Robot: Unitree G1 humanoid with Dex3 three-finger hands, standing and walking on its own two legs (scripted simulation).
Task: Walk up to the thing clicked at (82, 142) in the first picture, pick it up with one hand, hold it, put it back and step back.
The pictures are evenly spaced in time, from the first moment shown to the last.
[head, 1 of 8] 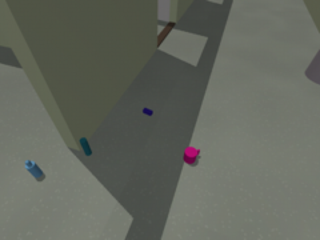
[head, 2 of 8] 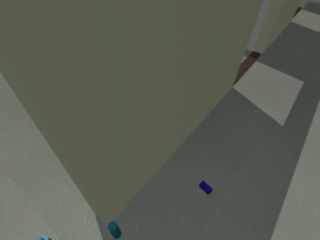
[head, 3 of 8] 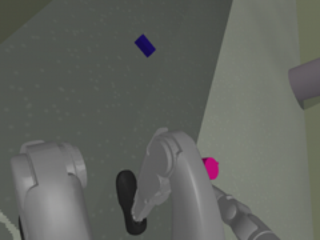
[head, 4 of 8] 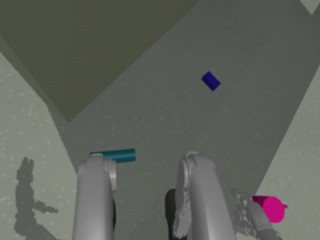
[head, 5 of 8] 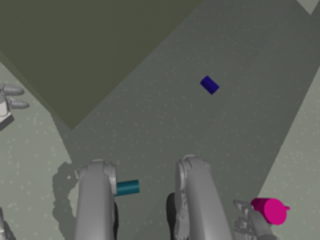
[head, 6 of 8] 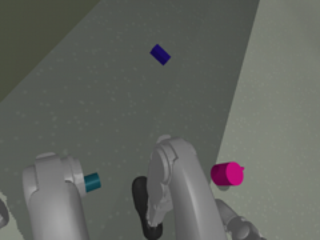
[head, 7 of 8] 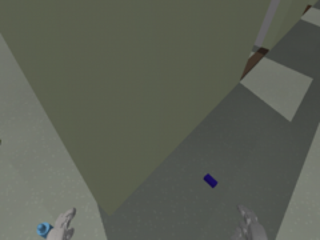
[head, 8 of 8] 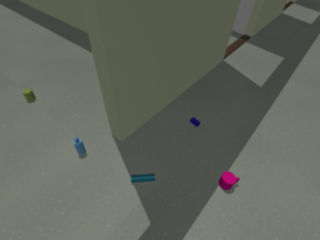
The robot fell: no
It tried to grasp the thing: yes
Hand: left
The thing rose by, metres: 0.00
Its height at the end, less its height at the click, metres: -0.06
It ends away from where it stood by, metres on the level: 0.32
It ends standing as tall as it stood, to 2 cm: no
